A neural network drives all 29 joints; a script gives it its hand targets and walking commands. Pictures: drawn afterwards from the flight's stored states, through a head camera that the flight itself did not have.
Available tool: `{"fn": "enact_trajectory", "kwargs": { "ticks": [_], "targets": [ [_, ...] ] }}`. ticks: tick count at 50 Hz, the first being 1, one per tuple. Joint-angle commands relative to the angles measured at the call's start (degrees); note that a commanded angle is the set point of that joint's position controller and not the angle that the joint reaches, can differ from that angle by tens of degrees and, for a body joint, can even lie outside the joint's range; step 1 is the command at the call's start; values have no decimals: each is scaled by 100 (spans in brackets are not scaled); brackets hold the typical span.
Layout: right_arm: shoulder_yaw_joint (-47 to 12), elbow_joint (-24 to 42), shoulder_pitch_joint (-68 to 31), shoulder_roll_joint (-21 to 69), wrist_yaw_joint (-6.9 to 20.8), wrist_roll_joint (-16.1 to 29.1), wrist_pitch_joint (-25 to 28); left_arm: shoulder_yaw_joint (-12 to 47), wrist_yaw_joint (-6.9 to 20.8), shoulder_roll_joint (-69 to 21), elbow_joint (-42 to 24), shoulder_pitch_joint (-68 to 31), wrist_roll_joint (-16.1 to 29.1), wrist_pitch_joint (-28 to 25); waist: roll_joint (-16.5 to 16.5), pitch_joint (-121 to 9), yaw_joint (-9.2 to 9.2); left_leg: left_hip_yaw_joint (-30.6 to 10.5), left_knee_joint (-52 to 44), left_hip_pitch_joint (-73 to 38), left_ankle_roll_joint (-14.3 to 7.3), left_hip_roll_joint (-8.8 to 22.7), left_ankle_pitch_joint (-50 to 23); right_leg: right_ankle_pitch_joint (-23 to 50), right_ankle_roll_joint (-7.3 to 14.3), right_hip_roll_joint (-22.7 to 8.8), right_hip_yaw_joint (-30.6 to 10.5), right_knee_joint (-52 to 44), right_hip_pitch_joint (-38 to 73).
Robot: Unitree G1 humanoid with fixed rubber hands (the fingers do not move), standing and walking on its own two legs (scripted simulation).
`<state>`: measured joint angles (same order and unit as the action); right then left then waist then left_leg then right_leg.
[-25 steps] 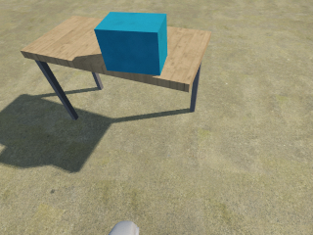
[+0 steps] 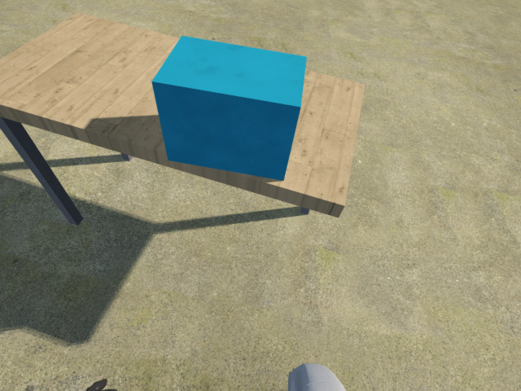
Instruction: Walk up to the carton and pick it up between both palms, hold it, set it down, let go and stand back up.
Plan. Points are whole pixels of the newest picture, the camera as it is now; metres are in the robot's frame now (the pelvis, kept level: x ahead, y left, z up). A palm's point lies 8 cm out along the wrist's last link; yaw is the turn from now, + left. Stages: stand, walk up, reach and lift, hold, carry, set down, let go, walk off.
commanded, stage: walk up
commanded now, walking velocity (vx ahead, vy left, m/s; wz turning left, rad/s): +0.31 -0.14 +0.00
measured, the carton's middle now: (234, 110) +0.67 +0.04 +0.01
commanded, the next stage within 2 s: none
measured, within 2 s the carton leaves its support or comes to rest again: neither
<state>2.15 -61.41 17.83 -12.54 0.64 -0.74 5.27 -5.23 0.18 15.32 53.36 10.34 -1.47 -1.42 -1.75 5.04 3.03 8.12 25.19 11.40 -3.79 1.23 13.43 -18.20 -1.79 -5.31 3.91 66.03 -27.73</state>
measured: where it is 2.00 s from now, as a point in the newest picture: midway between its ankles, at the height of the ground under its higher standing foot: outside the picture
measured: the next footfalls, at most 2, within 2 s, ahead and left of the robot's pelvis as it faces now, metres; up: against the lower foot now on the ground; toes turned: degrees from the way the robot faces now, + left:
right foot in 0.36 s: +0.25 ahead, -0.15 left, +0.00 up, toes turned -9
left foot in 0.72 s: +0.23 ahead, +0.06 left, +0.00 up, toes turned +3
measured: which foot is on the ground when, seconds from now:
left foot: down 0.00-0.38, up 0.40-0.70, down 0.72-1.00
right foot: up 0.00-0.34, down 0.36-1.00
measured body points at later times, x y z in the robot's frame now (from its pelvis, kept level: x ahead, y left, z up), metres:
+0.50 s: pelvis +0.17 -0.06 -0.01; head +0.19 -0.09 +0.44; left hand +0.25 +0.18 -0.14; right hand +0.14 -0.29 -0.18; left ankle +0.06 +0.07 -0.68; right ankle +0.21 -0.15 -0.74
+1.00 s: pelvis +0.19 -0.05 +0.00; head +0.19 -0.04 +0.45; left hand +0.19 +0.18 -0.16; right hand +0.22 -0.27 -0.16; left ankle +0.19 +0.05 -0.74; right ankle +0.21 -0.15 -0.74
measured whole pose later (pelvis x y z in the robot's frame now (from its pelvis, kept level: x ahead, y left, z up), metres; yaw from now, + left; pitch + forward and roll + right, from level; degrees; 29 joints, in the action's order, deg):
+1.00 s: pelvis +0.19 -0.05 +0.00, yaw +0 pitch -2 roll +0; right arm 0.5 -64.7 12.6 -8.3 -2.1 -0.1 0.4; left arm -0.2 -1.5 8.6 63.7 16.0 -0.8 0.0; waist 0.0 1.5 -0.8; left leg 3.2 22.3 7.9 -1.5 -0.1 12.1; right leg -10.4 1.1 -1.9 9.1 21.3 -8.5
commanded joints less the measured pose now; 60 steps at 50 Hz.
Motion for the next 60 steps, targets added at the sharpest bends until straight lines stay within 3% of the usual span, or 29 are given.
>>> {"fn": "enact_trajectory", "kwargs": {
  "ticks": [1, 3, 9, 10, 11, 13, 15, 16, 17, 18, 19, 20, 21, 22, 24, 25, 27, 30, 33, 35, 36, 37, 38, 39, 41, 49, 58, 59, 60],
  "targets": [
    [90, 221, 241, -819, -73, 18, 173, 54, 48, -207, 175, 1089, 48, 353, 805, -500, -521, -1198, -766, -592, 1, 1793, -4991, 557, -66, -101, -383, -230, -277],
    [5, 146, 584, -548, -88, -36, 126, 52, 115, -17, -21, 381, 23, 390, 1119, -229, -268, -1115, -914, -372, 86, 1650, -4789, 900, -38, -75, -304, -532, -389],
    [-4, 120, 1187, -577, -216, -34, 26, 148, 167, -12, -180, -473, 15, 336, 1025, -28, 29, -896, -954, -1198, -26, 1681, -4499, 1246, -97, -41, -56, -1540, -957],
    [-114, -29, 1045, -241, -244, 60, -67, 245, 180, -289, -430, -786, 23, 212, 1675, -159, -173, -239, -1041, -890, -34, 966, -3149, 1102, -87, -26, 146, -2193, -291],
    [-120, -35, 1069, -198, -257, 16, -115, 251, 175, -212, -413, -932, 50, 151, 1764, -65, -51, -132, -1044, -891, -67, 807, -2685, 1048, -85, 121, 391, -2517, -139],
    [-92, -205, 1580, -239, -252, -84, -159, 271, 108, -184, -421, -1277, 20, 89, 1491, 256, 314, -450, -860, -898, -212, 1031, -3062, 573, -81, 271, 659, -2966, 31],
    [-25, -320, 1732, -423, -234, -90, -186, 274, 18, -231, -347, -976, 50, -8, 1199, 347, 227, -848, -482, -921, -307, 1298, -3715, 320, -1, 304, 588, -3321, 320],
    [14, -324, 1586, -527, -232, -48, -193, 259, -19, -245, -185, -438, 74, -88, 1044, 187, -45, -941, -138, -885, -262, 1322, -3728, 552, 60, 313, 514, -3741, 842],
    [42, -278, 1265, -599, -218, 23, -194, 195, -65, -137, 85, 453, 43, -199, 680, -242, -536, -787, 632, -699, -125, 1116, -3392, 1249, 118, 199, 409, -4294, 1819],
    [-4, -164, 1114, -413, -224, 96, -150, 50, -114, 341, 344, 1388, -33, -294, 107, -968, -872, -549, 1565, 43, 63, 808, -1858, 2189, 235, -583, -155, -4061, 3175],
    [-117, -34, 1419, 141, -244, 191, -142, -121, -127, 1047, 508, 2046, -71, -250, -1444, -1500, -952, 69, 3028, 1613, 381, 117, 1236, 3009, 870, -2066, -1903, -4229, 4595],
    [186, 10, 1285, -691, -227, 8, -301, -330, -251, 1601, 696, 2532, 209, -54, -1119, -1764, -1201, -398, 3899, 1900, 454, 13, 2415, 2963, 1429, -3000, -3827, -4617, 4294],
    [82, 165, 261, -307, -231, 166, -435, 187, -236, 215, 391, 947, 320, -99, -1002, -828, -654, -997, 3291, 377, 392, 302, 2182, 6805, 1553, -2003, -1900, -4651, 2034],
    [46, 193, 287, 75, -160, 208, -370, 327, -178, -128, 218, 481, 144, -232, -1008, -538, -435, -962, 3444, 683, 348, -40, 2223, 8672, 1446, -1496, -812, -4325, 2153],
    [-20, -37, 677, 371, -124, 28, -447, 370, -278, -164, 209, 185, 112, -238, -1043, -320, -165, -840, 3111, 541, 405, 81, 1615, 6859, 1235, -1078, -209, -4572, 1658],
    [0, -72, 652, 326, -163, -72, -547, 415, -271, -241, 256, 229, 118, -201, -966, -291, -150, -842, 2906, 285, 399, 24, 1389, 6439, 1108, -931, -193, -4599, 1446],
    [-8, -125, 772, 331, -233, -44, -646, 417, -254, -78, 315, 283, 84, -207, -825, -487, -14, -781, 2425, 278, 440, -20, 1157, 6305, 1206, -914, -143, -4545, 1739],
    [2, -69, 392, 124, -304, 46, -743, 415, -239, 77, 386, 375, 43, -185, -615, -790, -98, -763, 1681, 117, 416, 26, 980, 5502, 1335, -965, -211, -4474, 1833],
    [-9, -38, 144, 23, -303, 50, -781, 389, -225, 219, 390, 261, 58, -56, -572, -918, -93, -645, 948, -303, 334, 72, 337, 3429, 1302, -979, -380, -4561, 1534],
    [-38, -54, 69, -43, -279, -42, -710, 388, -191, 188, 366, 116, 130, 21, -94, -826, 36, -866, -189, -972, 263, 283, -970, 1555, 882, -773, -419, -4567, 946],
    [1, -6, -89, -327, -289, -99, -641, 428, -171, -19, 386, 340, 141, 52, 493, -728, -158, -1364, -509, -1063, 185, 744, -1265, 718, 604, -482, -292, -4436, 716],
    [30, 86, -528, -567, -305, -20, -617, 492, -171, -387, 495, 843, 171, 147, 1229, -449, -555, -1681, -716, -129, -46, 1044, -705, 82, 389, 1, 35, -4548, 1154],
    [16, 70, -756, -470, -280, 40, -620, 537, -196, -493, 644, 969, 128, 238, 1588, -132, -507, -1779, -1070, 957, -129, 1016, 343, 133, 320, 47, 1, -4556, 2032],
    [-74, 42, -764, -128, -254, 42, -578, 460, -202, -214, 656, 771, 86, 250, 1293, 59, -470, -1693, -1246, 1142, 33, 834, 424, 558, 301, -20, -97, -4522, 2337],
    [-112, -16, -656, -44, -283, 67, -499, 400, -171, -73, 759, 866, 41, 200, 912, 4, -490, -1437, -1149, 590, 183, 652, -45, 988, 321, -105, -128, -4670, 2127],
    [-115, -259, -358, -100, -262, 54, -432, 412, -195, -252, 1040, 931, 82, 110, -66, -80, -393, -1263, -912, 71, 118, 541, -398, 744, 298, -274, -180, -4921, 1955],
    [-162, -450, -79, 52, -285, 32, -413, 388, -236, -351, 1126, 1134, 65, 125, 179, -118, -401, -1242, -879, 108, 154, 496, -318, 596, 302, -288, -170, -4841, 1857],
    [232, -187, -457, -787, -261, -45, -572, 12, -397, 651, 763, 1309, -77, 122, 940, -39, -771, -679, 506, 1622, 347, 112, -30, 779, 594, -1266, -920, -4633, 2801],
    [193, 106, -694, -581, -232, -121, -649, -133, -503, 1128, 918, 1781, -71, 158, -85, -185, -897, -377, 1898, 2390, 559, -75, 1168, 1093, 1076, -2357, -1868, -5069, 3065]
  ]
}}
